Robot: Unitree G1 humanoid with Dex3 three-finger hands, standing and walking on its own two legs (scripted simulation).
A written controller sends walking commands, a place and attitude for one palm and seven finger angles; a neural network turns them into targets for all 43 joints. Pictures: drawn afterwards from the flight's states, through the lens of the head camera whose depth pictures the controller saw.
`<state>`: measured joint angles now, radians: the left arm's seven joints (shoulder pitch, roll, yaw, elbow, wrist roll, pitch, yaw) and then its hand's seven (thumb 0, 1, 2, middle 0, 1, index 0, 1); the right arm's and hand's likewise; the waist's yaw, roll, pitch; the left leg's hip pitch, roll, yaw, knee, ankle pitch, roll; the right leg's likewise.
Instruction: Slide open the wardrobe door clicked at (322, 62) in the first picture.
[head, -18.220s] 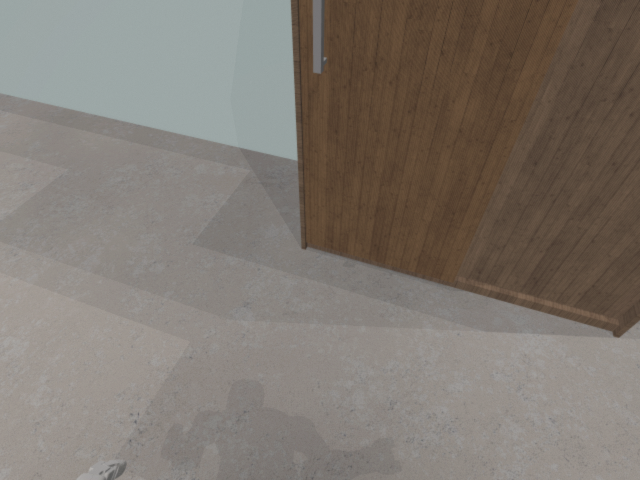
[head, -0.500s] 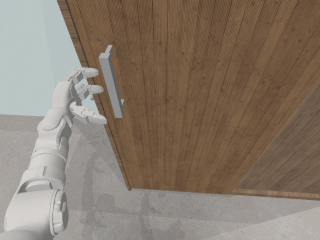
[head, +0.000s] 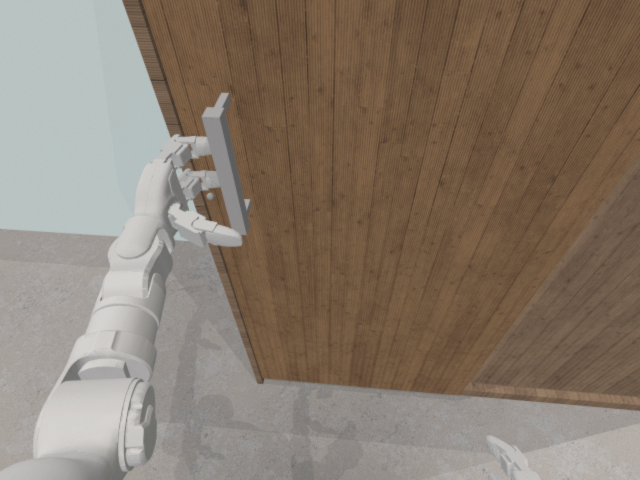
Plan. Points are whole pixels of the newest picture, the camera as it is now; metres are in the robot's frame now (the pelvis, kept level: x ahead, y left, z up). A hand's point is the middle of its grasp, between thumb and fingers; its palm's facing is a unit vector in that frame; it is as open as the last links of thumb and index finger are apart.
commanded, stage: feel for the door with the fingertips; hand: left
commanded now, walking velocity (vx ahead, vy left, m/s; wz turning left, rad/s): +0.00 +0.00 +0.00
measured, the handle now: (233, 169) +0.49 +0.13 +0.14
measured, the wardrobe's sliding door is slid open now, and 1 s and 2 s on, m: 0.00 0.00 0.00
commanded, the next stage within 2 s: slide the fingers in behind the handle in 0.38 s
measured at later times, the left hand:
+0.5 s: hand (206, 184) +0.45 +0.16 +0.14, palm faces -0.06 -1.00 +0.00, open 13.8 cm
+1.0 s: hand (212, 190) +0.44 +0.15 +0.14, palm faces -0.06 -1.00 +0.00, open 14.0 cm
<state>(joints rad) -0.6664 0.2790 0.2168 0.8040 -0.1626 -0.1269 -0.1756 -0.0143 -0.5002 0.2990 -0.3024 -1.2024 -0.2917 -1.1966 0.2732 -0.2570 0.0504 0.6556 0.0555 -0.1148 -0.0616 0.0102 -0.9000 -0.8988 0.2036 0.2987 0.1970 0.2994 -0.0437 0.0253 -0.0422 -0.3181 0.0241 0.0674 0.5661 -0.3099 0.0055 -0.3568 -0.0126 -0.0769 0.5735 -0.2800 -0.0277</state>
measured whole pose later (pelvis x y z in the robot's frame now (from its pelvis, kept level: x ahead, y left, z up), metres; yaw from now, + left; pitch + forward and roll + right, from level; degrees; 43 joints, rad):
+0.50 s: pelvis +0.00 +0.01 +0.00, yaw -1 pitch +6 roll +0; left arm -0.76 0.34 0.27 0.94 -0.16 -0.18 -0.22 -0.01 -0.50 0.30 -0.35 -1.23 -0.33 -1.22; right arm 0.37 -0.28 0.03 0.68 0.05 -0.11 -0.05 0.01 -0.90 -0.90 0.20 0.30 0.20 0.30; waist -0.08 0.02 -0.05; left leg -0.38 0.03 0.08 0.59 -0.32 0.01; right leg -0.41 -0.01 -0.06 0.59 -0.27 -0.02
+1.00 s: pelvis +0.00 +0.02 +0.00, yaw +0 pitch +6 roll +0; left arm -0.75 0.28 0.20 0.89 -0.16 -0.16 -0.17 -0.01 -0.50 0.30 -0.31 -1.21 -0.30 -1.20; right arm 0.34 -0.26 0.04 0.68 0.05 -0.12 -0.04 0.01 -0.90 -0.90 0.20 0.30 0.20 0.30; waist -0.06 0.02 -0.05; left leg -0.38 0.01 0.07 0.61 -0.33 0.02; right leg -0.41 -0.02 -0.07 0.59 -0.28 -0.01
